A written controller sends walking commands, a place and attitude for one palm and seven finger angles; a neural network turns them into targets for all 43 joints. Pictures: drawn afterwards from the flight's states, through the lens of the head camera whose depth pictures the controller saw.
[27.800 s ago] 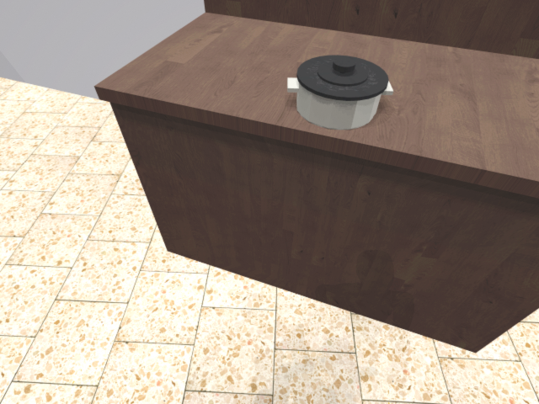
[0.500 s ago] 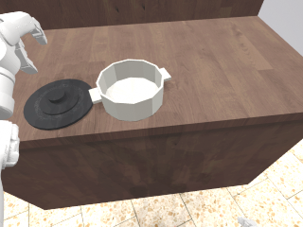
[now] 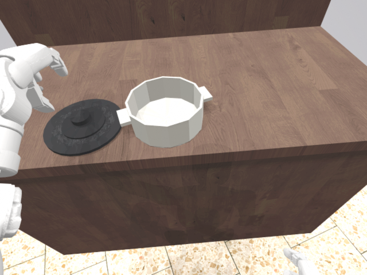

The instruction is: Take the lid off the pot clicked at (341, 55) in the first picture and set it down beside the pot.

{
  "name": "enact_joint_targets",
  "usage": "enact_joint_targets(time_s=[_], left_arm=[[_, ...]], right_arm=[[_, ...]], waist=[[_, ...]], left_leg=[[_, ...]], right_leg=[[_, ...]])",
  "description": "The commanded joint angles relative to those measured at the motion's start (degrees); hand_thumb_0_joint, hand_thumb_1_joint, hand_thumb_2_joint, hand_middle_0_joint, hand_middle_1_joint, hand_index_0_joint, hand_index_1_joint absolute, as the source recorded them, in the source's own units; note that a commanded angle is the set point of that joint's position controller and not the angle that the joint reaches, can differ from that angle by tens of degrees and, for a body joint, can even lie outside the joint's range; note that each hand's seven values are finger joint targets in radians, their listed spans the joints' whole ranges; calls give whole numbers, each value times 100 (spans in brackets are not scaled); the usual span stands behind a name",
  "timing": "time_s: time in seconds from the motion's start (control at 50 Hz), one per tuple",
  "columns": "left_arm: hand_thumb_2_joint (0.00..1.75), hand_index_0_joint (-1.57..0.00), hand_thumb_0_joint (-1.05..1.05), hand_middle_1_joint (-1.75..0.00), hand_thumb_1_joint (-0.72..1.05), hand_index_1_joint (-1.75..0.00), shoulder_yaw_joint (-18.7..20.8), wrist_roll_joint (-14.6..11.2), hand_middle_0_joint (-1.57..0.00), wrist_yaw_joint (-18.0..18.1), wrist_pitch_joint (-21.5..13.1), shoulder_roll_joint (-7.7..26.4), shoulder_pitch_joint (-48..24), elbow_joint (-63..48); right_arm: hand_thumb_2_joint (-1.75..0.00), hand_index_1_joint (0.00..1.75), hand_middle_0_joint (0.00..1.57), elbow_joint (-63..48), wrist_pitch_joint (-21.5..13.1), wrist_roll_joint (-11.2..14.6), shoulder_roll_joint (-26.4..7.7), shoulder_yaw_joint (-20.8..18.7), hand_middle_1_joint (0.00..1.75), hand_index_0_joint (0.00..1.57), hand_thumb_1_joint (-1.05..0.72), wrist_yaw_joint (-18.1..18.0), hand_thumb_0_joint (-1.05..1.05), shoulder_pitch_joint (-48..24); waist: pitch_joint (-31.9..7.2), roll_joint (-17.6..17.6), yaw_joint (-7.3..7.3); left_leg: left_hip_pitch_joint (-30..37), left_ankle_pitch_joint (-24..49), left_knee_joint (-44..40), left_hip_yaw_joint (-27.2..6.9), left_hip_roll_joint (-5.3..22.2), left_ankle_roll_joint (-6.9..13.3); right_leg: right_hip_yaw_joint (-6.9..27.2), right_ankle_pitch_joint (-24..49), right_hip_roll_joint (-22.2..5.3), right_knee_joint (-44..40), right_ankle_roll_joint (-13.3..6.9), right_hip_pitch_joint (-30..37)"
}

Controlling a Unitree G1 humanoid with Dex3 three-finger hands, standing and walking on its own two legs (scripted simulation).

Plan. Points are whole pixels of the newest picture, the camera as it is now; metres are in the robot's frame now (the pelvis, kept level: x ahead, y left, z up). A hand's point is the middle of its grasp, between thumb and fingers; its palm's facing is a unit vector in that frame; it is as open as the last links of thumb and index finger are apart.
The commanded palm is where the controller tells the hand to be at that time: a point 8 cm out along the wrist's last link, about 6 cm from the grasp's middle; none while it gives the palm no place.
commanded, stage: draw the hand back to the body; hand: left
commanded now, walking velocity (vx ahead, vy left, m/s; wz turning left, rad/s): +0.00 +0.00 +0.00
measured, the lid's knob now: (80, 117) +0.48 +0.29 +0.08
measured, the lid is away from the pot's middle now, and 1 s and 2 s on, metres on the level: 0.23 0.23 0.23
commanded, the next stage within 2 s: step back with the hand held close in 1.82 s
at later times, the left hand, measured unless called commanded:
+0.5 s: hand (42, 73) +0.36 +0.23 +0.29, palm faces +0.43 -0.88 -0.19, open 10.3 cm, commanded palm +0.31 +0.27 +0.28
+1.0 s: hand (24, 109) +0.28 +0.22 +0.29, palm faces +0.45 -0.87 -0.19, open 7.9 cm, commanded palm +0.23 +0.26 +0.28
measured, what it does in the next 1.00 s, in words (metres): stands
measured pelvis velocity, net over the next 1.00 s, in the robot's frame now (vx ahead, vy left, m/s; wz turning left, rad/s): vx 0.00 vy -0.03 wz -0.04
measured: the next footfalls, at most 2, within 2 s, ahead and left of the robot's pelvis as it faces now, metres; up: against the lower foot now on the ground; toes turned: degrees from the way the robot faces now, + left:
none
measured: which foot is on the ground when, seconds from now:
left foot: down 0.00-1.00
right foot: down 0.00-1.00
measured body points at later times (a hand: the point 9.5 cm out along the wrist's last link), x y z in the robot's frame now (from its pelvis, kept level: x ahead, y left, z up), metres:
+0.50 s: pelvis +0.01 -0.03 +0.00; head +0.00 -0.04 +0.45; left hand +0.33 +0.27 +0.30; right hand +0.16 -0.28 -0.09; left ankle +0.03 +0.10 -0.74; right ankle -0.05 -0.13 -0.74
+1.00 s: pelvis +0.00 -0.03 +0.01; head -0.02 -0.05 +0.45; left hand +0.25 +0.26 +0.30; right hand +0.20 -0.25 -0.08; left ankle +0.03 +0.10 -0.74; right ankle -0.05 -0.13 -0.74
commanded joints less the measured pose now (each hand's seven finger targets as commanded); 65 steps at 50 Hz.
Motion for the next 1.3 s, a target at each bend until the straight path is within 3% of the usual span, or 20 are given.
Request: enact_joint_targets(time_s=[0.0, 0.02, 0.04, 0.06, 0.08, 0.1, 0.16, 0.18, 0.2, 0.26, 0.36, 0.42, 0.5, 0.62, 0.68, 0.8, 0.94, 1.0, 1.02, 1.28], left_arm=[[89, -47, 0, -62, -13, -62, 574, -32, -47, 258, 7, 1634, -2752, -2194], [89, -47, 0, -62, -13, -62, 619, -35, -47, 272, 36, 1575, -2414, -1801], [89, -47, 0, -62, -13, -62, 2105, -3727, -47, 1497, -868, 480, -2781, -2462], [89, -47, 0, -62, -13, -62, 1888, -3968, -47, 2055, -1111, 438, -1817, -1816], [89, -47, 0, -62, -13, -62, 1955, -4114, -47, 2337, -1288, 379, -1617, -1957], [89, -47, 0, -62, -13, -62, 2130, -4583, -47, 2587, -1403, 258, -1418, -2115], [89, -47, 0, -61, -10, -61, 2740, -5095, -47, 3178, -1631, 556, -1094, -2650], [89, -46, 0, -61, -8, -61, 2964, -5158, -46, 3321, -1726, 779, -1121, -2907], [89, -45, 0, -60, -5, -60, 2879, -5200, -45, 3432, -1836, 579, -1378, -3419], [89, -43, 0, -57, 2, -57, 2714, -5322, -43, 3633, -1891, 63, -896, -3411], [89, -40, 0, -53, 15, -53, 3022, -5464, -40, 3718, -1974, -12, 402, -3586], [89, -38, 0, -51, 23, -51, 3017, -5525, -38, 3722, -2075, -143, 690, -4246], [89, -35, 0, -48, 33, -48, 3264, -5587, -35, 3745, -2045, -20, 1120, -4251], [90, -31, 0, -43, 49, -43, 3099, -5611, -31, 3763, -2169, -345, 1409, -5063], [90, -29, 0, -40, 57, -40, 3456, -5651, -29, 3811, -2183, -70, 1817, -5154], [90, -25, 0, -36, 72, -36, 3207, -5668, -25, 3773, -2222, -570, 2233, -5405], [90, -20, 0, -30, 90, -30, 3329, -5711, -20, 3775, -2227, -657, 2797, -5814], [90, -20, 0, -30, 90, -30, 3338, -5700, -20, 3766, -2271, -701, 2931, -6098], [90, -20, 0, -30, 90, -30, 3304, -5709, -20, 3773, -2255, -782, 3059, -6052], [90, -20, 0, -30, 90, -30, 3378, -5693, -20, 3766, -2346, -885, 4219, -7010]], right_arm=[[-90, 30, 20, -1005, -285, -16, -713, -278, 30, 20, -90, -63, 0, -810], [-90, 30, 20, -955, -311, -44, -696, -284, 30, 20, -90, -112, 0, -852], [-90, 30, 20, -1129, -724, -68, -244, -238, 30, 20, -90, -128, 0, 116], [-90, 30, 20, -1002, -865, -111, -444, -109, 30, 20, -90, -183, 0, -206], [-90, 30, 20, -898, -925, -122, -470, -97, 30, 20, -90, -215, 0, -341], [-90, 30, 20, -992, -995, -115, -517, -149, 30, 20, -90, -277, 0, -373], [-90, 30, 20, -857, -1120, -201, -563, -168, 30, 20, -90, -335, 0, -384], [-90, 30, 20, -751, -1148, -237, -602, -170, 30, 20, -90, -334, 0, -428], [-90, 30, 20, -791, -1233, -269, -500, -137, 30, 20, -90, -328, 0, -504], [-90, 30, 20, -654, -1415, -299, -431, -153, 30, 20, -90, -272, 0, -563], [-90, 30, 20, -596, -1532, -324, -447, -235, 30, 20, -90, -202, 0, -632], [-90, 30, 20, -620, -1619, -320, -450, -281, 30, 20, -90, -147, 0, -740], [-90, 30, 20, -522, -1618, -317, -507, -345, 30, 20, -90, -156, 0, -770], [-90, 30, 20, -514, -1733, -315, -405, -338, 30, 20, -90, -171, 0, -916], [-90, 30, 20, -427, -1748, -343, -443, -368, 30, 20, -90, -172, 0, -899], [-90, 30, 20, -461, -1778, -381, -318, -342, 30, 20, -90, -186, 0, -1031], [-90, 30, 20, -473, -1821, -415, -241, -315, 30, 20, -90, -193, 0, -1127], [-90, 30, 20, -461, -1828, -438, -212, -321, 30, 20, -90, -194, 0, -1177], [-90, 30, 20, -459, -1840, -442, -191, -306, 30, 20, -90, -197, 0, -1141], [-90, 30, 20, -503, -1928, -471, -157, -317, 30, 20, -90, -143, 0, -1199]], waist=[[-2257, 79, 58], [-1967, 16, 39], [-1424, -406, -163], [-1250, -482, -26], [-1148, -549, 14], [-1227, -631, 39], [-1550, -226, 180], [-1506, 156, 221], [-1610, 570, 212], [-1228, 729, 190], [-1071, 68, 309], [-1255, 30, 341], [-953, -504, 348], [-986, 90, 370], [-937, -243, 416], [-779, -145, 407], [-617, -256, 460], [-670, 0, 464], [-619, -207, 459], [-431, 21, 499]], left_leg=[[1882, 1906, -2, -126, -228, 273], [1766, 1885, 33, -135, -250, 286], [2497, 1180, -58, 13, 163, 209], [2518, 744, -242, -185, 268, 184], [2451, 355, -422, -370, 290, 162], [2446, 235, -487, -301, 341, 124], [2363, 960, -340, -22, 266, 56], [2365, 968, -316, 19, 253, 30], [2444, 1142, -329, 31, 232, -4], [2337, 1156, -360, 58, 253, -53], [2098, 1458, -280, 221, 203, 17], [2248, 1806, -244, 266, 186, 45], [2133, 1695, -227, 352, 125, 112], [2387, 1602, -270, 341, 94, 102], [2339, 1649, -254, 330, 100, 108], [2365, 1488, -347, 343, 83, 94], [2342, 1338, -442, 299, 103, 77], [2392, 1367, -429, 327, 102, 65], [2372, 1379, -449, 290, 118, 66], [2320, 1175, -540, 129, 190, 5]], right_leg=[[-33, 1771, 401, -196, -326, -5], [-80, 1756, 426, -207, -349, -149], [-234, 1283, 418, -453, -435, -645], [-136, 978, 425, -440, -441, -630], [-143, 786, 430, -466, -467, -609], [-95, 839, 407, -512, -418, -478], [-12, 1414, 336, -526, -360, 82], [36, 1426, 305, -556, -379, 135], [36, 1532, 304, -562, -383, 184], [16, 1525, 353, -639, -374, 113], [32, 2136, 338, -636, -301, 427], [45, 2537, 308, -596, -268, 547], [69, 2782, 269, -678, -193, 507], [87, 2543, 251, -742, -211, 415], [88, 2732, 246, -711, -202, 533], [71, 2441, 269, -837, -199, 418], [47, 2191, 294, -912, -200, 391], [85, 2217, 269, -912, -215, 410], [41, 2191, 287, -916, -209, 402], [35, 1738, 291, -920, -261, 378]])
